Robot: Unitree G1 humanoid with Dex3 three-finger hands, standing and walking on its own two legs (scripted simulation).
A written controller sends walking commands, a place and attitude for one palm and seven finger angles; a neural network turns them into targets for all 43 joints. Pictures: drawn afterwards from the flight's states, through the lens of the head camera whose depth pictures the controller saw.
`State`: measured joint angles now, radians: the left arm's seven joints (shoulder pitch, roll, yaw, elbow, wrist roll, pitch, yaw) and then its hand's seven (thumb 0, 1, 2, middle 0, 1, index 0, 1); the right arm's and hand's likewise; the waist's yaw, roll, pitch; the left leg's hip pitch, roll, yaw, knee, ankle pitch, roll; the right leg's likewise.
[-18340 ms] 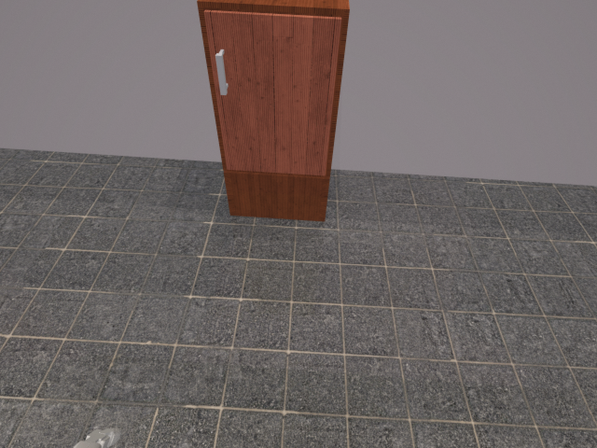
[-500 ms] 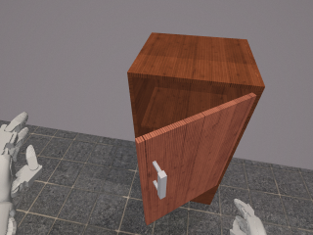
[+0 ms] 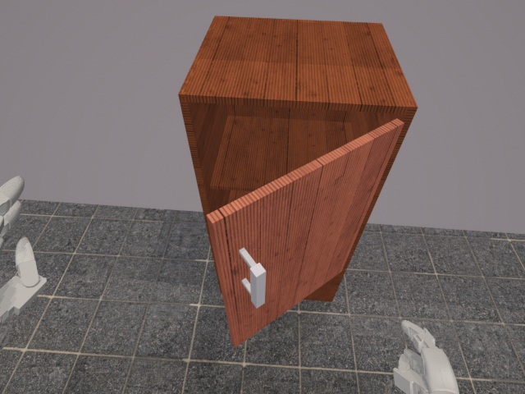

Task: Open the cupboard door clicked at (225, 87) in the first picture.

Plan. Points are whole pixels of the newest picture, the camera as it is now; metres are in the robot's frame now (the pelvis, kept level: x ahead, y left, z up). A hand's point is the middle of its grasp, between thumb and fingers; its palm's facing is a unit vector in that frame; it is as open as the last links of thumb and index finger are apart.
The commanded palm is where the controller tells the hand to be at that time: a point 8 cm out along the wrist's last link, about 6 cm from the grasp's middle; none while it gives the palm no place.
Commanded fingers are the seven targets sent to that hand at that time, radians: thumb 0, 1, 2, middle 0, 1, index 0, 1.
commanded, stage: step back with the hand held close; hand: left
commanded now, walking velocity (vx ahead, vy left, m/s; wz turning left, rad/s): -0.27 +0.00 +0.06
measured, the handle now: (251, 278) +0.32 +0.04 -0.05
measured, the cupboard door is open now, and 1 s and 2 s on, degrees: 39 39 39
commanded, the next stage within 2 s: stop stepping back and stand still in 1.08 s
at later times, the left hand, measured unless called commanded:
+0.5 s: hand out of the picture +0.11 +0.28 +0.16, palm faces +0.50 -0.74 -0.46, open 7.4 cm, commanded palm +0.03 +0.32 +0.17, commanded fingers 0.00 0.90 0.90 -0.20 -0.30 -0.20 -0.30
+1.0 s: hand out of the picture -0.02 +0.30 +0.19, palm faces +0.59 -0.69 -0.41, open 7.4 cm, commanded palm -0.08 +0.32 +0.17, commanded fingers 0.00 0.90 0.90 -0.20 -0.30 -0.20 -0.30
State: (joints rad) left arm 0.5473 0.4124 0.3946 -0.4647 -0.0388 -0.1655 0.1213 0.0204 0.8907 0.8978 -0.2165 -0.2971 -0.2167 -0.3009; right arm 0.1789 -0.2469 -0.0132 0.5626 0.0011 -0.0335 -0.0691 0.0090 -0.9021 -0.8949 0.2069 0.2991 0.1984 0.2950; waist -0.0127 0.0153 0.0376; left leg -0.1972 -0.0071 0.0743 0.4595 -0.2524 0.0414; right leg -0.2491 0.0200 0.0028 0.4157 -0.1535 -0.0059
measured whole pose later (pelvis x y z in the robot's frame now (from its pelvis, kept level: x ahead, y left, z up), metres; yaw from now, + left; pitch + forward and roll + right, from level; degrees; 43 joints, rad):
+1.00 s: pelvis -0.18 +0.01 -0.02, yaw +8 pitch +1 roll -6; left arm 0.48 0.48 0.51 -0.62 -0.04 -0.25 0.18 0.02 0.89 0.90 -0.22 -0.30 -0.22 -0.30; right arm 0.16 -0.15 -0.04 0.64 -0.01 -0.12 -0.04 0.01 -0.90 -0.89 0.21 0.30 0.20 0.30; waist 0.01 0.02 0.01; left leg -0.56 0.11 0.10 0.51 0.01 0.08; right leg -0.37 0.10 -0.01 1.22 -0.51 0.02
